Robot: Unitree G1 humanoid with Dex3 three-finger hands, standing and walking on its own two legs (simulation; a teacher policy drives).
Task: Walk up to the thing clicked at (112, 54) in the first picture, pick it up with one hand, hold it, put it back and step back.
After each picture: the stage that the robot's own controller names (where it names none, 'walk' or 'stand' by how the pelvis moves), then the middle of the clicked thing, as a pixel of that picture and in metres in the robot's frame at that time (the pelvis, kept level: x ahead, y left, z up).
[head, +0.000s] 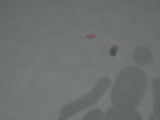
stand; (113, 50) +1.26 -0.32 -0.72
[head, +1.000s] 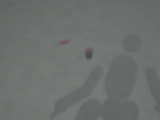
walk; (88, 53) +1.18 +0.05 -0.70
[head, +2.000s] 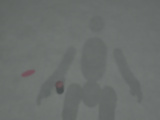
walk; (59, 87) +0.74 +0.24 -0.70
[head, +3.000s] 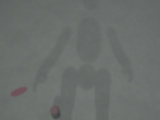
stand; (55, 112) +0.45 +0.20 -0.70
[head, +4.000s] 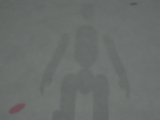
stand; out of the picture +0.41 +0.22 -0.72
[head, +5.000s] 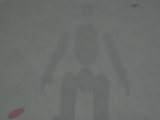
stand; out of the picture +0.37 +0.21 -0.73
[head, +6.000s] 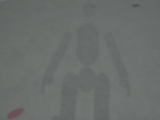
stand; out of the picture +0.37 +0.22 -0.73
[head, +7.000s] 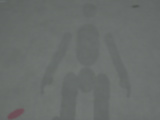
stand; out of the picture +0.37 +0.22 -0.73
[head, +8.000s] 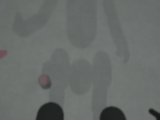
go down; (45, 82) +0.43 +0.21 -0.50
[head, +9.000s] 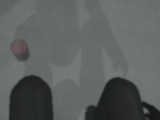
go down; (20, 51) +0.46 +0.25 -0.31
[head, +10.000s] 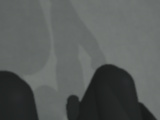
close in; out of the picture +0.44 +0.28 -0.24
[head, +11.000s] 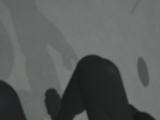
close; out of the picture +0.43 +0.31 -0.22
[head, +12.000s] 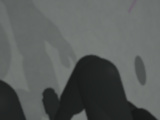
lift; out of the picture +0.41 +0.30 -0.23
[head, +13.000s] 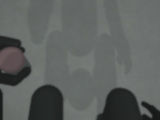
lift; (16, 65) +0.35 +0.23 -0.03
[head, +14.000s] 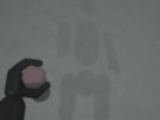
hold; (37, 85) +0.32 +0.17 +0.03
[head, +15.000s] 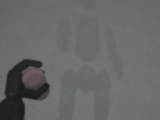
hold; (37, 85) +0.33 +0.17 +0.01
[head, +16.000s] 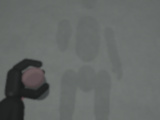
hold; (37, 84) +0.33 +0.17 +0.01
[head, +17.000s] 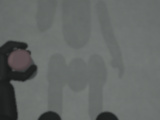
crouch; (24, 65) +0.39 +0.20 -0.05
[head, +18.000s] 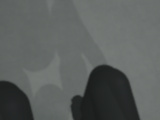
lower; out of the picture +0.47 +0.30 -0.13
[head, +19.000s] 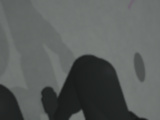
lower; out of the picture +0.42 +0.33 -0.23
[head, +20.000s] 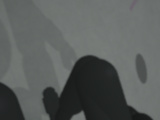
lower; out of the picture +0.42 +0.33 -0.23
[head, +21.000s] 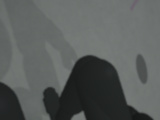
lower; out of the picture +0.43 +0.33 -0.23
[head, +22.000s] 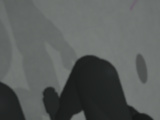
lower; out of the picture +0.43 +0.33 -0.23
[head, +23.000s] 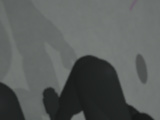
open; out of the picture +0.42 +0.32 -0.23
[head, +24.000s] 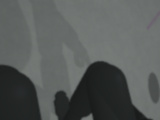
stand; out of the picture +0.43 +0.31 -0.24
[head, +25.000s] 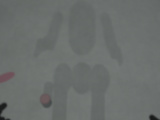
stand; (46, 101) +0.42 +0.21 -0.58
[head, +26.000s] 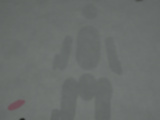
stand; out of the picture +0.40 +0.21 -0.67
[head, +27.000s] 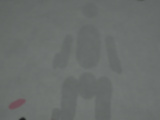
stand; out of the picture +0.40 +0.20 -0.67
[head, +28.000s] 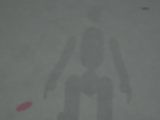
stand; out of the picture +0.41 +0.18 -0.72
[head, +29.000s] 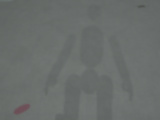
stand; out of the picture +0.39 +0.21 -0.73
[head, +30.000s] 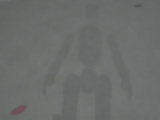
stand; out of the picture +0.38 +0.22 -0.73
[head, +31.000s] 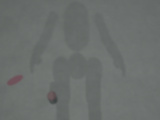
walk; (52, 98) +0.49 +0.21 -0.70
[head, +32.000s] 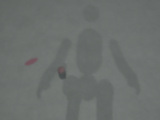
walk; (61, 73) +0.81 +0.27 -0.70
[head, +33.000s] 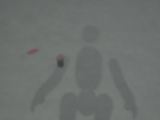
stand; (60, 61) +1.05 +0.24 -0.71
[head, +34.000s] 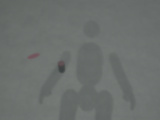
stand; (61, 66) +0.98 +0.21 -0.72
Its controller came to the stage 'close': yes
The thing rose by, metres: 0.72
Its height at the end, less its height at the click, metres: +0.00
